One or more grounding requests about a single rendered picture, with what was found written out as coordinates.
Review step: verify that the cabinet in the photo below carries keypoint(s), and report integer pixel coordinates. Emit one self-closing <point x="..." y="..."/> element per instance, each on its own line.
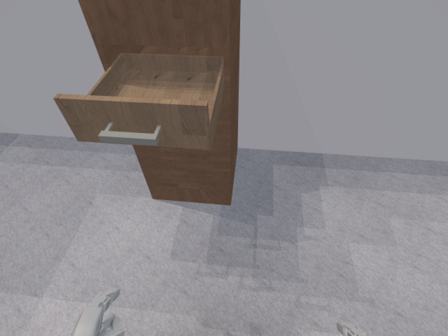
<point x="179" y="27"/>

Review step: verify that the handle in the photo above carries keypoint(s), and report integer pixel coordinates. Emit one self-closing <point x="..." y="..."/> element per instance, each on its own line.
<point x="110" y="136"/>

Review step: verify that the drawer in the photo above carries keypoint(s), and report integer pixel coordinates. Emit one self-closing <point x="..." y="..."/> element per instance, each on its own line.
<point x="138" y="92"/>

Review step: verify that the robot left hand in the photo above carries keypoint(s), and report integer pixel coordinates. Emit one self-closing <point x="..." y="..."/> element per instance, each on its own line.
<point x="92" y="322"/>

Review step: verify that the robot right hand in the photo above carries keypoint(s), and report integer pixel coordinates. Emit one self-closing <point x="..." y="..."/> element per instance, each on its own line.
<point x="349" y="330"/>

